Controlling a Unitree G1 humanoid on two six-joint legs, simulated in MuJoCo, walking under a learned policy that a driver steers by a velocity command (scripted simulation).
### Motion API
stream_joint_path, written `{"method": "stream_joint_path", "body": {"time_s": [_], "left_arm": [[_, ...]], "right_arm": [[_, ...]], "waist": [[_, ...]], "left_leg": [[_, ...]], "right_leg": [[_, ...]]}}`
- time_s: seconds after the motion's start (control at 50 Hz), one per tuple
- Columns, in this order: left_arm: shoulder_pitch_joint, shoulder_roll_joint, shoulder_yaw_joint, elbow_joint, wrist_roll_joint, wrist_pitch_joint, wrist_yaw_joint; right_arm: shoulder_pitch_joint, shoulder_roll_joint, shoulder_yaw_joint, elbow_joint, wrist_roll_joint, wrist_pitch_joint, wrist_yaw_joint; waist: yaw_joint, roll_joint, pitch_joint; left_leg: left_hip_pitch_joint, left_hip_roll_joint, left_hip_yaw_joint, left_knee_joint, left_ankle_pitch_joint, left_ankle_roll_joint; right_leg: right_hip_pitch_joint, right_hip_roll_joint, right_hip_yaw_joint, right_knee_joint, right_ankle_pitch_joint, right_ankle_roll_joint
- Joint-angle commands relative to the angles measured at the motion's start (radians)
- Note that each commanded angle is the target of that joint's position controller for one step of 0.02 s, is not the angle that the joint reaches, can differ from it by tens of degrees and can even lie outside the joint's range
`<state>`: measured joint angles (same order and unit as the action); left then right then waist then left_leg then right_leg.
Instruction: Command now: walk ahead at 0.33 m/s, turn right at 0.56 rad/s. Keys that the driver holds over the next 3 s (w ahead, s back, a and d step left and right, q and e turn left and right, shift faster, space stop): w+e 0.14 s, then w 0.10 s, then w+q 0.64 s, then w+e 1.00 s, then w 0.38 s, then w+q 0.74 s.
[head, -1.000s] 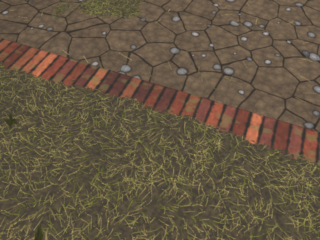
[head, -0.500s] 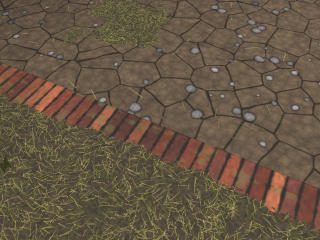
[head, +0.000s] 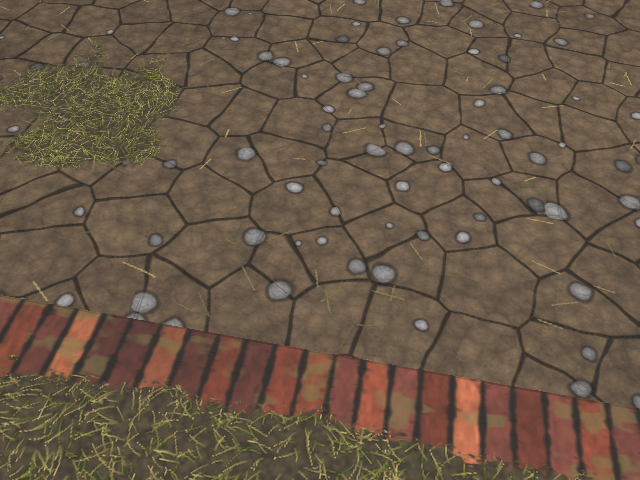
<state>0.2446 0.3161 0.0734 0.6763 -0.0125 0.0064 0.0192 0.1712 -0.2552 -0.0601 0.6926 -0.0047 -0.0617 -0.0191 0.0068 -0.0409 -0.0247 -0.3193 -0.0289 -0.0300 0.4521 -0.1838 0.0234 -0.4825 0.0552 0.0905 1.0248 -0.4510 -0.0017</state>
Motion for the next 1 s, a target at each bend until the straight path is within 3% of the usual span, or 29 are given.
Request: {"method": "stream_joint_path", "body": {"time_s": [0.02,0.14,0.2,0.26,0.3,0.32,0.34,0.36,0.38,0.4,0.42,0.44,0.48,0.54,0.6,0.68,0.76,0.82,0.84,0.86,0.88,0.9,0.92,0.94,0.96,0.98,1.0], "left_arm": [[-0.007,0.079,0.025,-0.077,-0.001,-0.018,-0.017],[-0.108,0.033,0.005,-0.123,-0.007,-0.035,-0.036],[-0.142,0.006,-0.01,-0.128,-0.005,-0.043,-0.045],[-0.169,0.022,-0.01,-0.14,-0.009,-0.05,-0.053],[-0.116,0.033,-0.002,-0.13,-0.008,-0.059,-0.055],[-0.035,0.06,0.014,-0.1,-0.007,-0.059,-0.049],[0.101,0.115,0.04,-0.068,-0.004,-0.059,-0.036],[0.235,0.224,0.061,-0.062,0.024,-0.054,-0.018],[0.267,0.251,0.067,-0.059,0.027,-0.061,-0.022],[0.24,0.172,0.044,-0.055,0.019,-0.072,-0.03],[0.185,0.119,0.026,-0.055,0.013,-0.079,-0.035],[0.114,0.085,0.015,-0.057,0.012,-0.083,-0.038],[0.044,0.047,0.006,-0.052,0.018,-0.099,-0.039],[0.05,0.045,0.015,-0.022,0.028,-0.121,-0.03],[0.062,0.056,0.022,0.01,0.027,-0.12,-0.017],[0.091,0.086,0.033,0.046,0.019,-0.112,-0.003],[0.131,0.111,0.042,0.086,0.002,-0.088,0.001],[0.116,0.161,0.054,0.088,-0.005,-0.066,0.012],[0.105,0.175,0.056,0.085,-0.006,-0.057,0.016],[0.086,0.177,0.053,0.079,-0.013,-0.055,0.019],[0.11,0.118,0.032,0.056,0.013,-0.068,0.02],[0.203,-0.008,-0.015,0.015,0.018,-0.101,0.001],[0.113,0.094,0.005,0.023,-0.023,-0.137,-0.019],[0.039,0.109,0.009,0.002,-0.055,-0.145,-0.024],[0.018,0.094,0.005,0.008,-0.042,-0.142,-0.016],[0.01,0.097,0.012,0.022,-0.017,-0.13,-0.01],[0.048,0.095,0.015,0.037,-0.014,-0.114,-0.014]], "right_arm": [[0.028,-0.135,-0.035,-0.044,-0.002,-0.016,-0.008],[0.079,-0.179,-0.05,-0.002,-0.002,-0.03,0.003],[0.096,-0.2,-0.054,0.022,0.009,-0.03,0.017],[0.126,-0.218,-0.056,0.05,0.031,-0.023,0.032],[0.118,-0.225,-0.053,0.065,0.049,-0.009,0.038],[0.132,-0.208,-0.043,0.075,0.046,-0.006,0.039],[0.13,-0.159,-0.023,0.079,0.033,-0.01,0.041],[0.119,-0.061,0.012,0.032,0.0,-0.023,0.045],[0.142,-0.087,0.005,0.021,0.027,-0.042,0.036],[0.121,-0.17,-0.019,0.029,0.048,-0.046,0.035],[0.091,-0.175,-0.022,0.024,0.052,-0.043,0.038],[0.08,-0.16,-0.022,0.033,0.041,-0.034,0.035],[0.097,-0.14,-0.027,0.046,0.034,-0.01,0.034],[0.097,-0.092,-0.021,0.05,0.035,0.012,0.033],[0.034,-0.069,-0.016,0.027,0.029,0.015,0.037],[-0.102,-0.042,-0.001,-0.02,0.023,0.013,0.064],[-0.193,-0.046,0.003,-0.079,0.029,0.01,0.089],[-0.132,-0.095,-0.022,-0.094,0.03,0.016,0.095],[-0.028,-0.133,-0.043,-0.075,0.033,0.019,0.092],[0.131,-0.189,-0.074,-0.039,0.033,0.022,0.078],[0.251,-0.274,-0.1,-0.013,0.031,0.035,0.053],[0.19,-0.333,-0.095,-0.041,0.03,0.021,0.05],[0.233,-0.228,-0.068,-0.032,0.019,0.017,0.051],[0.192,-0.185,-0.056,-0.025,0.014,0.007,0.051],[0.118,-0.152,-0.042,-0.026,0.018,-0.002,0.054],[0.06,-0.106,-0.028,-0.03,0.011,-0.01,0.052],[0.035,-0.093,-0.021,-0.033,-0.003,-0.016,0.051]], "waist": [[-0.026,0.177,0.019],[-0.063,0.154,0.01],[-0.072,0.15,0.021],[-0.076,0.161,0.04],[-0.024,0.153,0.043],[0.015,0.134,0.013],[0.086,0.086,-0.063],[0.12,-0.166,-0.185],[0.119,-0.271,-0.232],[0.124,-0.156,-0.154],[0.093,-0.135,-0.086],[0.061,-0.092,-0.037],[0.013,-0.108,0.019],[-0.007,-0.049,0.033],[-0.001,-0.028,0.062],[0.044,-0.012,0.116],[0.062,-0.009,0.142],[0.0,-0.067,0.051],[-0.061,-0.078,-0.011],[-0.15,-0.053,-0.092],[-0.174,0.102,-0.178],[-0.052,0.302,-0.315],[-0.135,0.15,-0.354],[-0.124,0.119,-0.204],[-0.071,0.028,-0.098],[-0.04,0.043,-0.055],[-0.01,0.073,-0.033]], "left_leg": [[0.185,0.264,-0.281,-0.263,-0.193,0.15],[0.218,0.287,-0.11,-0.293,-0.027,0.172],[0.172,0.274,-0.037,-0.288,0.001,0.161],[0.166,0.295,-0.037,-0.259,-0.008,0.157],[0.139,0.3,-0.05,-0.193,-0.001,0.141],[0.095,0.275,-0.037,-0.113,0.08,0.121],[0.016,0.211,0.026,0.087,0.139,0.076],[-0.273,0.099,0.115,0.489,-0.168,-0.012],[-0.47,0.021,-0.002,0.731,-0.4,-0.025],[-0.523,0.069,-0.085,0.824,-0.347,-0.013],[-0.53,0.103,-0.075,0.813,-0.262,0.001],[-0.504,0.133,-0.067,0.77,-0.175,0.0],[-0.423,0.152,-0.074,0.718,-0.063,-0.01],[-0.431,0.131,-0.093,0.68,0.035,-0.025],[-0.459,0.118,-0.095,0.526,0.15,-0.032],[-0.41,0.113,-0.008,0.314,0.263,-0.01],[-0.415,0.096,0.057,0.209,0.177,0.037],[-0.24,0.003,0.148,0.202,0.023,0.096],[-0.103,-0.036,0.163,0.189,-0.008,0.123],[0.151,-0.065,0.143,0.11,0.058,0.163],[0.461,0.098,-0.126,0.096,0.097,0.225],[0.743,0.371,-0.744,-0.057,-0.042,0.447],[0.722,0.385,-0.745,-0.154,-0.1,0.405],[0.592,0.356,-0.57,-0.149,-0.049,0.349],[0.412,0.313,-0.429,-0.155,0.06,0.297],[0.295,0.271,-0.33,-0.169,0.148,0.267],[0.211,0.246,-0.267,-0.199,0.196,0.255]], "right_leg": [[-0.266,-0.109,-0.009,0.115,0.116,0.03],[-0.251,-0.152,-0.036,-0.079,0.264,0.041],[-0.128,-0.137,-0.071,-0.25,0.29,0.022],[-0.028,-0.115,-0.104,-0.366,0.242,-0.007],[0.105,-0.084,-0.141,-0.493,0.255,-0.04],[0.256,-0.054,-0.157,-0.539,0.265,-0.055],[0.464,-0.1,-0.092,-0.553,0.284,-0.084],[0.743,-0.382,0.269,-0.607,0.288,-0.172],[0.759,-0.504,0.566,-0.717,0.188,-0.288],[0.692,-0.472,0.475,-0.721,0.138,-0.269],[0.608,-0.42,0.339,-0.732,0.127,-0.229],[0.526,-0.372,0.247,-0.766,0.146,-0.204],[0.413,-0.325,0.111,-0.828,0.301,-0.178],[0.405,-0.318,-0.018,-0.857,0.521,-0.177],[0.426,-0.312,-0.113,-0.875,0.564,-0.165],[0.436,-0.316,-0.213,-0.901,0.558,-0.144],[0.558,-0.347,-0.266,-0.839,0.696,-0.128],[0.611,-0.345,-0.303,-0.641,1.193,-0.101],[0.593,-0.334,-0.311,-0.491,1.29,-0.09],[0.48,-0.297,-0.33,-0.274,1.219,-0.058],[0.197,-0.232,-0.317,0.053,0.682,-0.015],[-0.193,-0.013,-0.157,0.409,-0.131,0.036],[-0.275,-0.063,0.018,0.444,-0.089,0.013],[-0.308,-0.111,0.0,0.401,-0.026,-0.012],[-0.266,-0.17,-0.012,0.3,0.052,-0.02],[-0.206,-0.202,-0.013,0.223,0.096,-0.017],[-0.14,-0.218,-0.007,0.201,0.134,-0.015]]}}
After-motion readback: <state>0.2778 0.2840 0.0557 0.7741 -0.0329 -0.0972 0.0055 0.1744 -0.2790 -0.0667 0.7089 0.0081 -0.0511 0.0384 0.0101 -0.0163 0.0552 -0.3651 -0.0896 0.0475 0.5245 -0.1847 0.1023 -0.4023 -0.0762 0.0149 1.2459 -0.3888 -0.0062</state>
